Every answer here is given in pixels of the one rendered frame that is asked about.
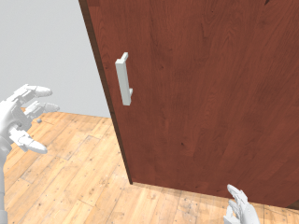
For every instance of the handle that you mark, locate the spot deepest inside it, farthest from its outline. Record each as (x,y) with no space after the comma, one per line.
(121,69)

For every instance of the right robot hand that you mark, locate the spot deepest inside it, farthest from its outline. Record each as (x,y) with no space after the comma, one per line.
(245,213)

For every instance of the left robot forearm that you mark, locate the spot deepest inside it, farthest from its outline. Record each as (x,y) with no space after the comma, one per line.
(5,148)

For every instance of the left robot hand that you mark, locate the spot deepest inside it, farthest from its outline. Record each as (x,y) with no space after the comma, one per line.
(11,114)

